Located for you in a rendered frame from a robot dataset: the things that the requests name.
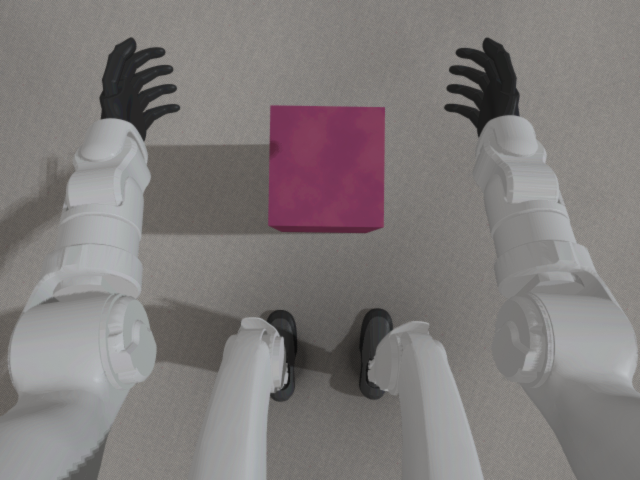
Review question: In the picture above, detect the right robot thigh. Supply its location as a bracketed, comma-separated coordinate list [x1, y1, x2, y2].
[381, 331, 484, 480]

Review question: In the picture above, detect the robot left upper arm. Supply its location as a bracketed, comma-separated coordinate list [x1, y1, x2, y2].
[0, 293, 157, 480]

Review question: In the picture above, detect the robot right upper arm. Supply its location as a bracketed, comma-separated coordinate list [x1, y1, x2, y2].
[491, 292, 640, 480]

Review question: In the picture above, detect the left robot thigh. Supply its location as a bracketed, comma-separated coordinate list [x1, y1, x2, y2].
[187, 328, 285, 480]

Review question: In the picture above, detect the robot right hand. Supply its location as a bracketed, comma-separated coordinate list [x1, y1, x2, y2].
[444, 38, 520, 137]

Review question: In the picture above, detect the robot thigh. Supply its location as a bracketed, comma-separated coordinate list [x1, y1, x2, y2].
[381, 331, 484, 480]
[187, 328, 285, 480]

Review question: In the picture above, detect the carton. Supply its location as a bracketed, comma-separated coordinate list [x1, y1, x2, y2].
[268, 105, 385, 233]

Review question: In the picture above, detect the left robot forearm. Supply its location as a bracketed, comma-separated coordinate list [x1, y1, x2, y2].
[8, 118, 151, 393]

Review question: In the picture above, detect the right robot forearm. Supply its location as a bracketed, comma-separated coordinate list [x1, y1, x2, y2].
[472, 115, 638, 373]

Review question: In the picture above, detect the robot left hand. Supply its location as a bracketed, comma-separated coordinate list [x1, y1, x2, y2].
[99, 37, 180, 141]

